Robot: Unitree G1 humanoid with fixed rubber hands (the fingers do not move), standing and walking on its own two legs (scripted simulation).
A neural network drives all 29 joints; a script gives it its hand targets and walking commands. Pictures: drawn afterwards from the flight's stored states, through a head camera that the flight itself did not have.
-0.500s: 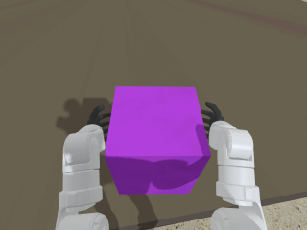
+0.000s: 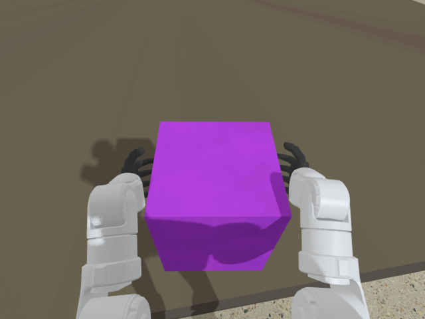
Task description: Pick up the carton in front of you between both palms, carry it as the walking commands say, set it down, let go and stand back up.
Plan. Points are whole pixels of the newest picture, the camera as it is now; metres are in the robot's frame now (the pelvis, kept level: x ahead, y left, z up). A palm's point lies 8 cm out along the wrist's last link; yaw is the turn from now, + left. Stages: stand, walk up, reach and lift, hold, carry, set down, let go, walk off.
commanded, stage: carry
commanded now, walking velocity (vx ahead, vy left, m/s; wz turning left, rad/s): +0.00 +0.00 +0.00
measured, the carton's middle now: (214, 200) +0.33 +0.00 +0.05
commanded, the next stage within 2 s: none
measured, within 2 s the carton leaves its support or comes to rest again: neither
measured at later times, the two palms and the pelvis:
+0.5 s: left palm (131, 191) +0.31 +0.15 +0.12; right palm (300, 185) +0.31 -0.15 +0.13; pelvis -0.01 +0.00 +0.00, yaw +0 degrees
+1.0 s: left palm (130, 193) +0.30 +0.15 +0.12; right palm (300, 187) +0.30 -0.15 +0.13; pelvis -0.02 +0.00 +0.00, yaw +0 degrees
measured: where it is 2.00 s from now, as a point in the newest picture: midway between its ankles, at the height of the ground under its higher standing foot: outside the picture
